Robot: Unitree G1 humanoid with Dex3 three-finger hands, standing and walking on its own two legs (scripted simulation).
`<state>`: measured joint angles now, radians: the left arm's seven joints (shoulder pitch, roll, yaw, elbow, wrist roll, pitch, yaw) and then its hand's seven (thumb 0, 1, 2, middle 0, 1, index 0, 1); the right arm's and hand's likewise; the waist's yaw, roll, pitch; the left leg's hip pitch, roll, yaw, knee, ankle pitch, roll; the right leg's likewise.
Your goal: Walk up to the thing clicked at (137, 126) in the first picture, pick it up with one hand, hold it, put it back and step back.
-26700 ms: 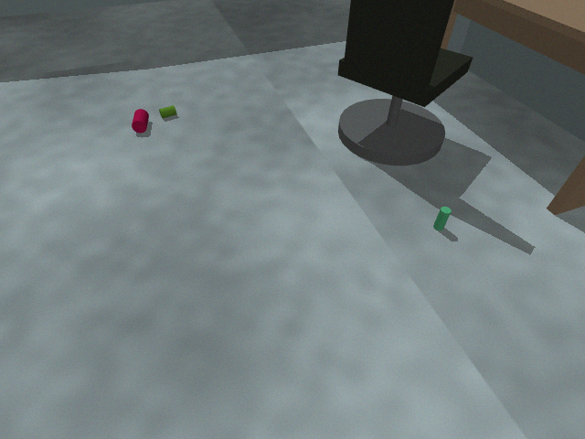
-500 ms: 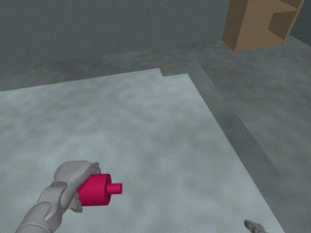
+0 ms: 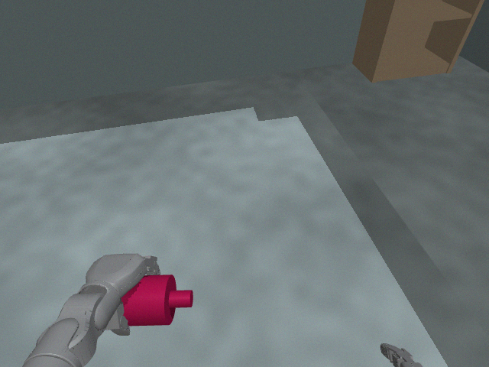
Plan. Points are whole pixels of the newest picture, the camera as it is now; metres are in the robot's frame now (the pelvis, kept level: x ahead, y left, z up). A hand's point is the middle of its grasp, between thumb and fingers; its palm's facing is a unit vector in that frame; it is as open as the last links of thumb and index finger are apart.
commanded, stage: hold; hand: left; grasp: from above
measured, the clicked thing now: (142, 299) +0.30 +0.20 -0.06
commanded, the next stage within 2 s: crouch in 0.26 s
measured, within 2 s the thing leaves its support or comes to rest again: neither
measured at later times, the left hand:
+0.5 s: hand (126, 295) +0.29 +0.22 -0.04, palm faces -0.46 -0.03 -0.89, open 11.1 cm
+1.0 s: hand (156, 313) +0.34 +0.22 -0.23, palm faces -0.41 +0.07 -0.91, open 11.1 cm
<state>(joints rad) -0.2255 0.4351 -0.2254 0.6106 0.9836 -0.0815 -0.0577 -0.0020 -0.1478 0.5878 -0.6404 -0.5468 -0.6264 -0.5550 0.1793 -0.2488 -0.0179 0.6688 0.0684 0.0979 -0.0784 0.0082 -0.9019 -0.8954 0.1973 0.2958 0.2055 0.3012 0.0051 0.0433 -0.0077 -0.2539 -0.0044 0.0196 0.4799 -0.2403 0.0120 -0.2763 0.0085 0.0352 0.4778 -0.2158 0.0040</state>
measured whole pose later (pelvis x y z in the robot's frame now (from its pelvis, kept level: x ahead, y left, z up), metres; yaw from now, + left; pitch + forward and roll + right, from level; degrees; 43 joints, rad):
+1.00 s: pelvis -0.04 +0.00 -0.13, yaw +1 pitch +24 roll -2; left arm -0.61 0.39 -0.16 1.17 1.21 -0.10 0.36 0.00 -0.13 0.53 -0.64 -0.57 -0.62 -0.58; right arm 0.25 -0.28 -0.09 0.71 -0.02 0.05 -0.02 0.00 -0.90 -0.89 0.20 0.30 0.21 0.30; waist -0.10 0.02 -0.19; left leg -1.22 0.00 -0.02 1.32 -0.53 0.02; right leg -1.21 0.02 -0.01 1.28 -0.49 0.01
